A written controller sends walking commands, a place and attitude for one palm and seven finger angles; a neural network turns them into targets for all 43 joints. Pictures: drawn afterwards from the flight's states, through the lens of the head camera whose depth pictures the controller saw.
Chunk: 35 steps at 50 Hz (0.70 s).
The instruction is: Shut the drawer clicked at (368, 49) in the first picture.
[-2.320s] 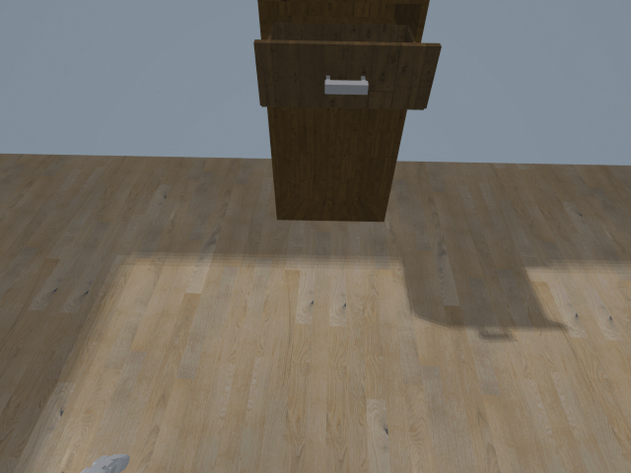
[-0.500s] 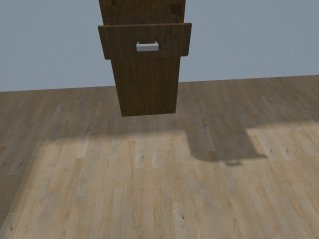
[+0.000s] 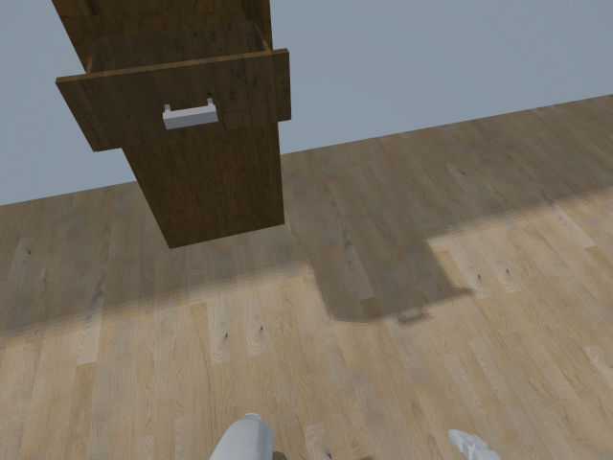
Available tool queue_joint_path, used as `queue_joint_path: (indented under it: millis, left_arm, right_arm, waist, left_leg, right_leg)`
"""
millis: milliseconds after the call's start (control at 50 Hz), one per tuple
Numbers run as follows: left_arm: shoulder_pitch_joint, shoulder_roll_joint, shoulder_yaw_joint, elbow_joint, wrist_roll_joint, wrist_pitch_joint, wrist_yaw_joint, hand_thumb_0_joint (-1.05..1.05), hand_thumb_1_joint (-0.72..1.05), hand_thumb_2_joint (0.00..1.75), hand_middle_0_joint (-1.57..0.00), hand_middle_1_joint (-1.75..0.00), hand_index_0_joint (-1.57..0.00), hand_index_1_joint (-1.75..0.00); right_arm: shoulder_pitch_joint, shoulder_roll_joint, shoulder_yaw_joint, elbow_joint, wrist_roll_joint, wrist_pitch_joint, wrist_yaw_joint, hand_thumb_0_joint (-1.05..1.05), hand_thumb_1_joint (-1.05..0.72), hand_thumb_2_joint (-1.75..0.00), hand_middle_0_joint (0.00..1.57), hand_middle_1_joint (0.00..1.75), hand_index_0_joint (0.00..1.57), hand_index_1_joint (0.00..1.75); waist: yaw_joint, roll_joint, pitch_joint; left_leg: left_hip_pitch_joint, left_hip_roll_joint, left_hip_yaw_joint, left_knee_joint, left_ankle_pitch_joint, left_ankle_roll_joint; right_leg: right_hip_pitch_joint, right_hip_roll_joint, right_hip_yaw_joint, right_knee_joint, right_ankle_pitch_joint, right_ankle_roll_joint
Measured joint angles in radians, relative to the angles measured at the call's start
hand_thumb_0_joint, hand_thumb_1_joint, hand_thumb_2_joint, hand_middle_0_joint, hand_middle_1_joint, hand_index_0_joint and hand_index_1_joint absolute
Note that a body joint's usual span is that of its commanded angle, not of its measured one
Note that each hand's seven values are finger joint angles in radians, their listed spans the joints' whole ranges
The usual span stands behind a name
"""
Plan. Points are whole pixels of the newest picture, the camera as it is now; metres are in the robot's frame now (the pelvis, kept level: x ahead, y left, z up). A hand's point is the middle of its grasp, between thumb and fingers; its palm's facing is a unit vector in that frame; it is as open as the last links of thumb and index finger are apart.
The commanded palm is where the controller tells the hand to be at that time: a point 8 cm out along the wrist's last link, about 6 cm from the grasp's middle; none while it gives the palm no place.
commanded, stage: walk to a spot facing it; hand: left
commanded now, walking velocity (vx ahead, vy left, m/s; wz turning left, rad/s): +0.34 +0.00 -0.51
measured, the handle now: (190, 111) +0.71 +0.34 +0.04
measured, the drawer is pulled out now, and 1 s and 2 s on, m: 0.30 0.30 0.30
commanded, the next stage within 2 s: none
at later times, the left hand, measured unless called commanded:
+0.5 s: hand (219, 321) +0.35 +0.21 -0.16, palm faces -0.27 -0.95 -0.17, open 7.4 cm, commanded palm none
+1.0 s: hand (257, 283) +0.45 +0.16 -0.17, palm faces -0.49 -0.84 -0.22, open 7.4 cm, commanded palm none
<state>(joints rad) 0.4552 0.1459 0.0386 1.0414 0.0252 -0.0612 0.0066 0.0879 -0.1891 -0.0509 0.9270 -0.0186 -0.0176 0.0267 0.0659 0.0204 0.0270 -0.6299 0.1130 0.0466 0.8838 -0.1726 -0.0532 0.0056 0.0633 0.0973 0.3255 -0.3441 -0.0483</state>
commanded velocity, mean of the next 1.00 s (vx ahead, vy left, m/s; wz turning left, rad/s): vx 0.05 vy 0.00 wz -0.60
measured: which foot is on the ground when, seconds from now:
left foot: up 0.00-0.08, down 0.10-0.66, up 0.68-1.00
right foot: down 0.00-0.10, up 0.12-0.64, down 0.66-1.00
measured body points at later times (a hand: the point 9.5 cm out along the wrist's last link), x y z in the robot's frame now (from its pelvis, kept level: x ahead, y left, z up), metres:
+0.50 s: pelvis +0.19 +0.06 +0.00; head +0.22 +0.07 +0.45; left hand +0.37 +0.26 -0.15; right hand +0.08 -0.17 -0.14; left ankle +0.16 +0.14 -0.74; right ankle +0.25 -0.09 -0.68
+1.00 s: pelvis +0.27 +0.03 -0.01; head +0.31 +0.01 +0.44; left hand +0.47 +0.20 -0.15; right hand +0.25 -0.24 -0.14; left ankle +0.36 +0.16 -0.70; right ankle +0.26 -0.07 -0.74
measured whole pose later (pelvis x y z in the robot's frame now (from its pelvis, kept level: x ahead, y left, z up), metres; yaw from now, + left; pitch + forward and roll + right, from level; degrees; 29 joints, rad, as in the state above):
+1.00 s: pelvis +0.27 +0.03 -0.01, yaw -34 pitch +1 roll +0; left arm 0.20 0.21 0.07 0.89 0.02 0.04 0.00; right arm 0.10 -0.20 -0.04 0.86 -0.02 0.03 -0.02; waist 0.03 -0.01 0.07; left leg -0.44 0.08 0.01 0.89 -0.42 -0.07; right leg -0.36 0.07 0.05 0.52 -0.19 -0.04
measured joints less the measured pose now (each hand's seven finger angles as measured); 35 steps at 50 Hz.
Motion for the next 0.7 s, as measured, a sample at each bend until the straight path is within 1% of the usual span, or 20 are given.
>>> queue_joint_path:
  millis: [40, 80, 100, 120, 140, 160, 180, 200, 240, 280, 320, 400, 480, 540, 580, 620, 640, 660, 680, 700]
  left_arm:
    - [0.003, 0.010, 0.004, -0.003, 0.002, 0.002, 0.004, 0.00, 0.90, 0.90, -0.20, -0.30, -0.20, -0.30]
    - [0.012, 0.021, 0.010, -0.003, 0.000, 0.006, 0.006, 0.00, 0.90, 0.90, -0.20, -0.30, -0.20, -0.30]
    - [0.021, 0.025, 0.015, -0.002, -0.003, 0.008, 0.005, 0.00, 0.90, 0.90, -0.20, -0.30, -0.20, -0.30]
    - [0.012, 0.033, 0.024, 0.004, -0.009, 0.017, 0.001, 0.00, 0.90, 0.90, -0.20, -0.30, -0.20, -0.30]
    - [-0.004, 0.042, 0.031, 0.010, -0.014, 0.027, -0.003, 0.00, 0.90, 0.90, -0.20, -0.30, -0.20, -0.30]
    - [-0.020, 0.052, 0.036, 0.012, -0.016, 0.035, -0.005, 0.00, 0.90, 0.90, -0.20, -0.30, -0.20, -0.30]
    - [-0.038, 0.063, 0.042, 0.011, -0.015, 0.041, -0.009, 0.00, 0.90, 0.90, -0.20, -0.30, -0.20, -0.30]
    - [-0.058, 0.074, 0.048, 0.004, -0.012, 0.046, -0.013, 0.00, 0.91, 0.90, -0.20, -0.30, -0.20, -0.30]
    - [-0.104, 0.092, 0.058, -0.020, -0.005, 0.056, -0.024, 0.00, 0.91, 0.90, -0.20, -0.30, -0.20, -0.30]
    - [-0.146, 0.102, 0.065, -0.055, -0.002, 0.067, -0.030, 0.00, 0.91, 0.90, -0.19, -0.30, -0.20, -0.30]
    - [-0.184, 0.103, 0.068, -0.087, 0.000, 0.075, -0.034, 0.00, 0.91, 0.90, -0.19, -0.30, -0.20, -0.30]
    - [-0.253, 0.095, 0.067, -0.124, 0.003, 0.094, -0.040, 0.00, 0.91, 0.90, -0.19, -0.30, -0.19, -0.30]
    - [-0.309, 0.076, 0.054, -0.136, 0.001, 0.110, -0.046, 0.00, 0.91, 0.90, -0.19, -0.30, -0.19, -0.30]
    - [-0.340, 0.062, 0.043, -0.140, -0.002, 0.119, -0.047, 0.00, 0.91, 0.90, -0.19, -0.30, -0.19, -0.30]
    - [-0.356, 0.051, 0.036, -0.144, -0.003, 0.121, -0.047, 0.00, 0.91, 0.90, -0.19, -0.30, -0.20, -0.30]
    - [-0.365, 0.042, 0.028, -0.153, -0.003, 0.115, -0.046, 0.00, 0.91, 0.90, -0.19, -0.30, -0.20, -0.30]
    - [-0.366, 0.040, 0.024, -0.159, -0.002, 0.106, -0.047, 0.00, 0.91, 0.90, -0.19, -0.30, -0.20, -0.30]
    - [-0.367, 0.042, 0.020, -0.165, 0.000, 0.091, -0.046, 0.00, 0.91, 0.90, -0.19, -0.30, -0.20, -0.30]
    - [-0.371, 0.041, 0.018, -0.169, -0.004, 0.075, -0.041, 0.00, 0.91, 0.90, -0.19, -0.30, -0.20, -0.30]
    - [-0.373, 0.040, 0.015, -0.173, -0.011, 0.066, -0.034, 0.00, 0.91, 0.90, -0.19, -0.30, -0.20, -0.30]
  right_arm:
    - [-0.015, 0.008, 0.005, -0.010, 0.003, -0.004, 0.001, 0.01, -0.91, -0.90, 0.20, 0.29, 0.20, 0.30]
    - [-0.024, 0.018, 0.014, -0.022, 0.003, -0.019, -0.003, 0.01, -0.91, -0.90, 0.20, 0.29, 0.20, 0.30]
    - [-0.023, 0.020, 0.021, -0.031, 0.001, -0.032, -0.006, 0.01, -0.91, -0.90, 0.20, 0.29, 0.20, 0.30]
    - [-0.025, 0.028, 0.023, -0.036, -0.004, -0.046, -0.012, 0.00, -0.91, -0.90, 0.20, 0.29, 0.20, 0.30]
    - [-0.021, 0.035, 0.029, -0.040, -0.006, -0.055, -0.016, 0.00, -0.91, -0.90, 0.20, 0.29, 0.20, 0.30]
    - [-0.011, 0.041, 0.034, -0.040, -0.006, -0.058, -0.018, 0.00, -0.91, -0.90, 0.20, 0.29, 0.20, 0.30]
    - [0.006, 0.046, 0.036, -0.037, -0.005, -0.061, -0.021, 0.00, -0.91, -0.90, 0.20, 0.29, 0.21, 0.30]
    - [0.028, 0.050, 0.038, -0.030, -0.004, -0.063, -0.026, 0.00, -0.91, -0.90, 0.20, 0.29, 0.21, 0.30]
    - [0.078, 0.053, 0.036, -0.007, -0.003, -0.066, -0.035, 0.00, -0.91, -0.90, 0.20, 0.29, 0.21, 0.30]
    - [0.130, 0.050, 0.028, 0.022, 0.001, -0.066, -0.046, 0.00, -0.91, -0.90, 0.20, 0.29, 0.21, 0.30]
    - [0.173, 0.035, 0.019, 0.048, 0.006, -0.063, -0.056, 0.00, -0.93, -0.90, 0.20, 0.29, 0.21, 0.30]
    - [0.244, 0.009, 0.014, 0.085, 0.005, -0.049, -0.058, 0.00, -0.93, -0.90, 0.20, 0.29, 0.20, 0.30]
    - [0.287, -0.001, 0.015, 0.102, 0.001, -0.034, -0.056, 0.00, -0.92, -0.90, 0.20, 0.29, 0.20, 0.30]
    - [0.302, 0.002, 0.016, 0.103, -0.004, -0.021, -0.053, 0.00, -0.92, -0.90, 0.20, 0.29, 0.20, 0.30]
    - [0.306, 0.006, 0.015, 0.102, -0.007, -0.012, -0.051, 0.00, -0.91, -0.90, 0.20, 0.29, 0.20, 0.30]
    - [0.311, 0.009, 0.014, 0.099, -0.007, -0.004, -0.047, 0.00, -0.91, -0.90, 0.20, 0.29, 0.20, 0.30]
    - [0.316, 0.012, 0.014, 0.096, -0.006, 0.000, -0.044, 0.00, -0.91, -0.90, 0.20, 0.29, 0.20, 0.30]
    - [0.320, 0.016, 0.014, 0.094, -0.001, 0.007, -0.040, 0.00, -0.91, -0.90, 0.20, 0.29, 0.20, 0.30]
    - [0.306, 0.018, 0.015, 0.092, 0.004, 0.018, -0.036, 0.00, -0.91, -0.90, 0.20, 0.29, 0.20, 0.30]
    - [0.286, 0.018, 0.016, 0.086, 0.008, 0.029, -0.037, 0.01, -0.91, -0.90, 0.20, 0.29, 0.20, 0.30]
  waist:
    - [0.014, -0.010, 0.003]
    - [0.018, -0.025, 0.003]
    - [0.016, -0.026, 0.002]
    - [0.008, -0.039, 0.009]
    - [0.005, -0.050, 0.017]
    - [0.002, -0.060, 0.023]
    - [-0.002, -0.068, 0.026]
    - [-0.008, -0.073, 0.026]
    - [-0.017, -0.078, 0.026]
    - [-0.020, -0.079, 0.022]
    - [-0.028, -0.076, 0.020]
    - [-0.049, -0.067, 0.027]
    - [-0.078, -0.052, 0.050]
    - [-0.101, -0.046, 0.069]
    - [-0.114, -0.040, 0.080]
    - [-0.123, -0.027, 0.087]
    - [-0.124, -0.020, 0.088]
    - [-0.122, -0.018, 0.088]
    - [-0.118, -0.012, 0.096]
    - [-0.116, -0.009, 0.107]
  left_leg:
    - [0.045, -0.018, 0.011, -0.098, -0.020, 0.013]
    - [0.123, -0.047, 0.024, -0.218, -0.020, 0.031]
    - [0.172, -0.053, 0.031, -0.268, -0.008, 0.046]
    - [0.176, -0.055, 0.046, -0.238, -0.027, 0.067]
    - [0.183, -0.052, 0.065, -0.202, -0.062, 0.082]
    - [0.205, -0.048, 0.086, -0.190, -0.091, 0.092]
    - [0.234, -0.045, 0.104, -0.199, -0.109, 0.097]
    - [0.267, -0.043, 0.118, -0.222, -0.112, 0.093]
    - [0.331, -0.044, 0.140, -0.281, -0.110, 0.095]
    - [0.386, -0.046, 0.164, -0.340, -0.106, 0.102]
    - [0.431, -0.050, 0.189, -0.388, -0.105, 0.106]
    - [0.499, -0.056, 0.234, -0.440, -0.122, 0.107]
    - [0.545, -0.051, 0.277, -0.443, -0.162, 0.099]
    - [0.566, -0.043, 0.314, -0.413, -0.209, 0.086]
    - [0.574, -0.032, 0.340, -0.380, -0.247, 0.074]
    - [0.572, -0.008, 0.361, -0.323, -0.295, 0.057]
    - [0.559, 0.012, 0.365, -0.267, -0.323, 0.048]
    - [0.522, 0.039, 0.359, -0.164, -0.342, 0.040]
    - [0.456, 0.053, 0.307, -0.008, -0.370, 0.022]
    - [0.388, 0.043, 0.232, 0.146, -0.395, 0.011]
  right_leg:
    - [0.026, -0.009, 0.019, 0.010, -0.037, 0.013]
    - [0.033, -0.020, 0.043, 0.069, -0.095, 0.026]
    - [0.012, -0.017, 0.054, 0.152, -0.134, 0.026]
    - [-0.044, -0.019, 0.046, 0.306, -0.157, 0.022]
    - [-0.115, -0.016, 0.038, 0.494, -0.165, 0.016]
    - [-0.187, -0.017, 0.021, 0.663, -0.157, 0.012]
    - [-0.254, -0.024, -0.004, 0.795, -0.125, 0.011]
    - [-0.317, -0.035, -0.034, 0.887, -0.088, 0.013]
    - [-0.422, -0.065, -0.085, 0.969, -0.017, 0.021]
    - [-0.509, -0.090, -0.111, 0.971, 0.035, 0.034]
    - [-0.579, -0.110, -0.120, 0.947, 0.079, 0.046]
    - [-0.654, -0.135, -0.135, 0.847, 0.159, 0.068]
    - [-0.636, -0.140, -0.166, 0.671, 0.182, 0.075]
    - [-0.589, -0.132, -0.191, 0.551, 0.151, 0.068]
    - [-0.547, -0.122, -0.204, 0.488, 0.116, 0.056]
    - [-0.491, -0.103, -0.219, 0.424, 0.080, 0.040]
    - [-0.450, -0.091, -0.226, 0.374, 0.090, 0.030]
    - [-0.424, -0.080, -0.228, 0.340, 0.111, -0.007]
    - [-0.434, -0.068, -0.226, 0.366, 0.094, -0.031]
    - [-0.436, -0.059, -0.220, 0.386, 0.074, -0.041]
